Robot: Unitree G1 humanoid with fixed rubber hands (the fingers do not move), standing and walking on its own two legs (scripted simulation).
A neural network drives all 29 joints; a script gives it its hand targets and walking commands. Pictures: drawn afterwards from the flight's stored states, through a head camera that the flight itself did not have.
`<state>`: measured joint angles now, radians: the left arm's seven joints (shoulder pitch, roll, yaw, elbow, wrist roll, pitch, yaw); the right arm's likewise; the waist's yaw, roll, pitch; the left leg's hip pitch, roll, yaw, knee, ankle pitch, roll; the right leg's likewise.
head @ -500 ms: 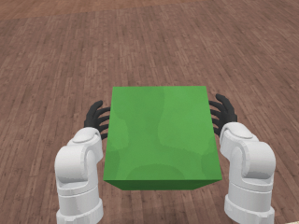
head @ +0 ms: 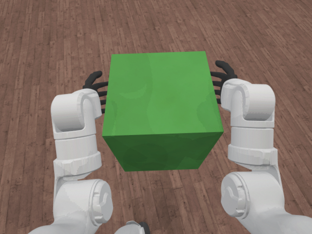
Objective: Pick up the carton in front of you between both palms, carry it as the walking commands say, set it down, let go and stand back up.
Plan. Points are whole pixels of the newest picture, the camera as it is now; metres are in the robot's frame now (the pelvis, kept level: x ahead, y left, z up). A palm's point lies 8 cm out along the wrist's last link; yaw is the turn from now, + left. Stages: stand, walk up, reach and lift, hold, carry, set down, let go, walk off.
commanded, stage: carry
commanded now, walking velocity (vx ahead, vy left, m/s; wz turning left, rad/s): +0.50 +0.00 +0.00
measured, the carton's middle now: (160, 118) +0.39 -0.01 +0.06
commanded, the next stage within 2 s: none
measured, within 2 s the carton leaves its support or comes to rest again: neither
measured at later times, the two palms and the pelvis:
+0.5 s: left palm (105, 12) +0.69 +0.13 +0.19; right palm (204, 1) +0.73 -0.17 +0.19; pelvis +0.33 -0.04 +0.04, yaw +1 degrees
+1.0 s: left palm out of the picture +1.02 +0.12 +0.21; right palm out of the picture +1.00 -0.18 +0.22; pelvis +0.63 +0.00 +0.08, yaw +0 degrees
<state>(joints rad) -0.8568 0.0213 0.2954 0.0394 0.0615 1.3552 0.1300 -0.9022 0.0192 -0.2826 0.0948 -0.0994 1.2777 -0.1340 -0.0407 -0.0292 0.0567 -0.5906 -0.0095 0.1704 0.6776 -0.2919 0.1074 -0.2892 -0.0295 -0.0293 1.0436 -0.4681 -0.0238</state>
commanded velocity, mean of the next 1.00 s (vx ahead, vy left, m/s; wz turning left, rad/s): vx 0.50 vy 0.00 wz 0.00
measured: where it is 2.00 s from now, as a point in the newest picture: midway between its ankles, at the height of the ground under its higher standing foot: (152, 78)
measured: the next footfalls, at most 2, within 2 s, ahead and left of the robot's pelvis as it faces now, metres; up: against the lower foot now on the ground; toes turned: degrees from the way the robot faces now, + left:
right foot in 0.34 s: +0.42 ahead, -0.12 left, +0.02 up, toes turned -4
left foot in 0.78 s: +0.69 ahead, +0.08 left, +0.05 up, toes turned +7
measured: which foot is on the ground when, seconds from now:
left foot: down 0.00-0.34, up 0.36-0.76, down 0.78-1.00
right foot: up 0.00-0.32, down 0.34-0.80, up 0.82-1.00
